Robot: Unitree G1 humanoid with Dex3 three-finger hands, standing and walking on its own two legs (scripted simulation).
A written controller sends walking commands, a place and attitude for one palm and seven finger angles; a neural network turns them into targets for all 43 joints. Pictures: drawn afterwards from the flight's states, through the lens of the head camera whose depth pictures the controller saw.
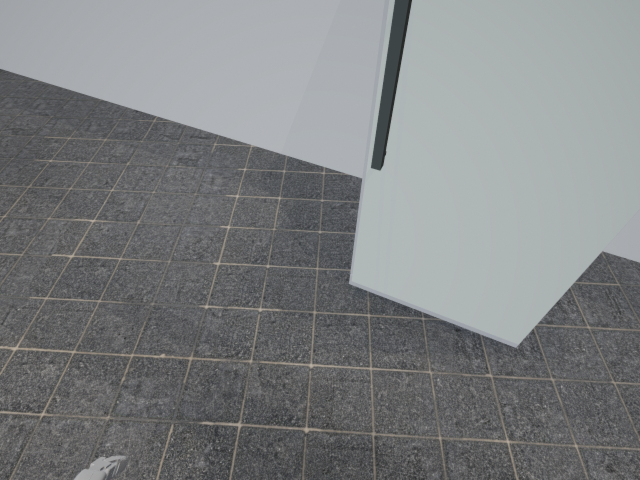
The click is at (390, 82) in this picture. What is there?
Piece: fridge door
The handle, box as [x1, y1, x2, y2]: [371, 0, 411, 170]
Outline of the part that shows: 411,0 395,0 371,163 371,167 379,170 383,164 385,154 385,147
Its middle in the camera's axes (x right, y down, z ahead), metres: +0.15 -0.31 +0.80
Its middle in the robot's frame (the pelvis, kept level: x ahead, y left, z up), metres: +0.83 -0.10 +0.09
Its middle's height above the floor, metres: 0.86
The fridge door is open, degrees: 0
